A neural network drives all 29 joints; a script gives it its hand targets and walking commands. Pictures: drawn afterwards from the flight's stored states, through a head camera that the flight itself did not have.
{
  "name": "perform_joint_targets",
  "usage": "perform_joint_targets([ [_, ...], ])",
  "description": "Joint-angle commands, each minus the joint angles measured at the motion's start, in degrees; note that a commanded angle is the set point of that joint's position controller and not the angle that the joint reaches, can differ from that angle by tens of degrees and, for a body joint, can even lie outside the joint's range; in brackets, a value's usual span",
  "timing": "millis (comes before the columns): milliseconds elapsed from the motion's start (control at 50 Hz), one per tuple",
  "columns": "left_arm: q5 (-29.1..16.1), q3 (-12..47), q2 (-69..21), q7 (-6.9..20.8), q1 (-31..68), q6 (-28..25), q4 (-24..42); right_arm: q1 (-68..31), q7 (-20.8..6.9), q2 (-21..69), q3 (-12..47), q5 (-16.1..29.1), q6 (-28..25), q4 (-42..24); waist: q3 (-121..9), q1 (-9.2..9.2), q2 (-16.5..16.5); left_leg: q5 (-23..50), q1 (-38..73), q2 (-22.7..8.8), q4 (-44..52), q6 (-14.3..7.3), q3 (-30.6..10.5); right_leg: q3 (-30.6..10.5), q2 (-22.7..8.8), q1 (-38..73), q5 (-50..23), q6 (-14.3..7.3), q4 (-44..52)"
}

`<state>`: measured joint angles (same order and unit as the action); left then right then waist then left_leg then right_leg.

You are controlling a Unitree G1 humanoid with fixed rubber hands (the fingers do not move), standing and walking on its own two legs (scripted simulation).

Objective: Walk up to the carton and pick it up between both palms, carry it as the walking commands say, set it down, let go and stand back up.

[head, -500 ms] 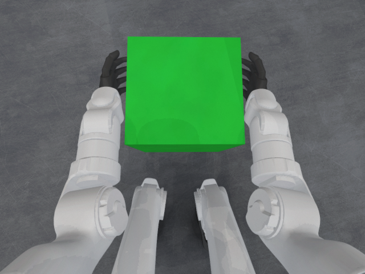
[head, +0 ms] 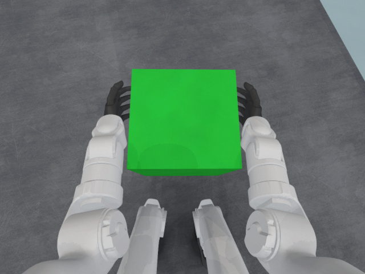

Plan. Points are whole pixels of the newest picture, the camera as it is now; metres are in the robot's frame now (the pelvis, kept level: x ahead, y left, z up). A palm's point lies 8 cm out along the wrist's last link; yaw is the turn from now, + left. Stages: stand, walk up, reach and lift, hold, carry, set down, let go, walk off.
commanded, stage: reach and lift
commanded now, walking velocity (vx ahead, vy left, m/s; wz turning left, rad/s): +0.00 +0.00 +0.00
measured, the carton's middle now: (182, 132) +0.42 +0.00 -0.12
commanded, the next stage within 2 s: none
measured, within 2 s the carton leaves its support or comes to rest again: neither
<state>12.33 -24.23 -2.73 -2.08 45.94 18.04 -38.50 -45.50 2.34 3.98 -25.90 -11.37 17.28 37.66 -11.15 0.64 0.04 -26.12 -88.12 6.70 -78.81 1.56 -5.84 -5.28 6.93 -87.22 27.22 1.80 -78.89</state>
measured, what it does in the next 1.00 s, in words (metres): rises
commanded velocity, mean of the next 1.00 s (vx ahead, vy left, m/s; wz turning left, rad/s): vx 0.00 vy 0.00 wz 0.00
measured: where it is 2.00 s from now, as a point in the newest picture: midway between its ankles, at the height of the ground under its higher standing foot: (177, 250)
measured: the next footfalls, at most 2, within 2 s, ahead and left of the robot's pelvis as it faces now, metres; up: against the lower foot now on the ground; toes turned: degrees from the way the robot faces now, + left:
none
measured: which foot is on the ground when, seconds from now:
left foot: down 0.00-1.00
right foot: down 0.00-1.00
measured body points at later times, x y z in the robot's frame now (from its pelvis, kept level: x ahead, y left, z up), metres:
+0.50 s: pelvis +0.03 +0.00 +0.07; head +0.18 +0.01 +0.49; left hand +0.43 +0.15 +0.01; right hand +0.43 -0.15 +0.02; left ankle +0.08 +0.12 -0.58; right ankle +0.07 -0.12 -0.58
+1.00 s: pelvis +0.04 +0.00 +0.13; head +0.15 +0.00 +0.57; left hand +0.41 +0.15 +0.09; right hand +0.40 -0.15 +0.09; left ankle +0.08 +0.12 -0.58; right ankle +0.07 -0.12 -0.58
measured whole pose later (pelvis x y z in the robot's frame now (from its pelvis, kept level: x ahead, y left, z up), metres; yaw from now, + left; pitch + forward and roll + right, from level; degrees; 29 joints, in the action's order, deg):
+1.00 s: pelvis +0.04 +0.00 +0.13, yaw +0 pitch +19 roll +0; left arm 15.3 -22.3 -8.0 0.4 26.6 18.9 -30.9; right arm -26.1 0.3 9.3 -22.6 -15.4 18.4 30.0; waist -7.1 0.7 -0.1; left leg -16.7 -45.4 5.0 -43.4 0.3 -7.4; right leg -7.6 4.9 -44.7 17.6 0.5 -43.6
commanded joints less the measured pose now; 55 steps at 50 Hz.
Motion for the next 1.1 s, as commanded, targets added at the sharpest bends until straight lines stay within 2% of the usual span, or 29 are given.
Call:
perform_joint_targets([
  [0,-6.8,30.3,-59.8,12.4,31.9,-1.0,-2.5,-32.1,-13.1,59.0,30.9,6.5,-0.1,3.6,-43.9,0.09,-1.1,13.7,30.4,2.3,10.1,-0.1,5.4,5.6,2.5,24.9,-13.0,-0.1,10.5],
  [660,-4.4,33.1,-60.1,13.5,13.2,-2.0,2.5,-12.1,-13.6,59.6,34.9,3.8,-0.9,-1.1,-31.7,0.13,-0.8,23.8,51.2,0.2,30.2,-0.7,1.9,1.6,0.1,47.5,-23.7,-1.1,30.7],
  [1080,-3.6,34.4,-60.7,14.8,6.8,1.9,5.6,-5.7,-14.8,60.9,36.0,2.2,3.0,-4.2,-21.9,0.18,-0.3,25.0,66.2,-0.9,43.3,-1.0,1.6,1.2,-1.2,61.7,-24.6,-1.4,43.8],
])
